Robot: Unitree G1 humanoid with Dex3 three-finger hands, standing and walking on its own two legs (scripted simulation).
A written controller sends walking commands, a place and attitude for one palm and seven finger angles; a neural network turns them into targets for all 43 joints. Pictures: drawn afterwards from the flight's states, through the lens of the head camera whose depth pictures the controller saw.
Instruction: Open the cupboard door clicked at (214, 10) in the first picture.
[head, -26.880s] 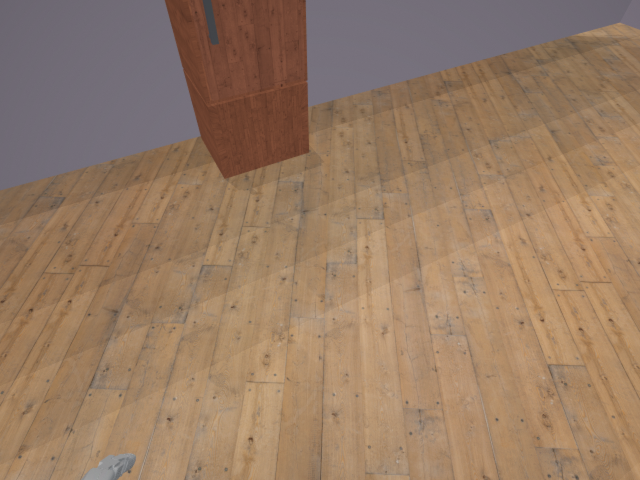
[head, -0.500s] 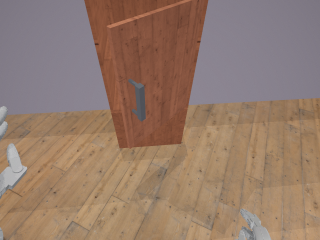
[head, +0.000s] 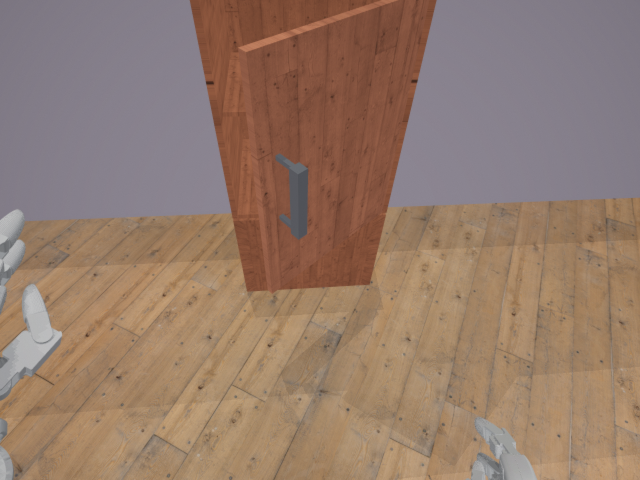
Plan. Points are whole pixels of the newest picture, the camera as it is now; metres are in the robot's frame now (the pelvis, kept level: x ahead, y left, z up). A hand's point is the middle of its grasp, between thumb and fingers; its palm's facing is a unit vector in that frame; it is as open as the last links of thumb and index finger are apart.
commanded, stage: stop stepping back and stand still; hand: left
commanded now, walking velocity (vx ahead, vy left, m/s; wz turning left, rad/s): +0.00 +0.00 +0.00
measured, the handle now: (290, 197) +0.59 +0.10 -0.03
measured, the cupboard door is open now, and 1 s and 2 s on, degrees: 39 39 39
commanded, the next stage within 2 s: let the arm hang, fingers relaxed in 0.26 s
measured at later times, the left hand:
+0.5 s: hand (129, 415) +0.19 +0.26 -0.04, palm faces +0.10 -0.88 -0.46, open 7.4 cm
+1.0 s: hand out of the picture +0.02 +0.21 -0.16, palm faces +0.03 -0.95 -0.31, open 7.4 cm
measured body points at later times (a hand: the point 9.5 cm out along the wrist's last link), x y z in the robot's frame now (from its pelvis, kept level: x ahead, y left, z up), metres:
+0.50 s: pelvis +0.00 +0.01 -0.01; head +0.02 -0.02 +0.44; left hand +0.18 +0.30 -0.01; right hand +0.16 -0.25 -0.13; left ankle -0.02 +0.10 -0.74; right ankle +0.06 -0.11 -0.74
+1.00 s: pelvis +0.00 -0.02 +0.00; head +0.02 -0.03 +0.45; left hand +0.02 +0.26 -0.14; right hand +0.00 -0.27 -0.16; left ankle -0.02 +0.10 -0.74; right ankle +0.06 -0.11 -0.74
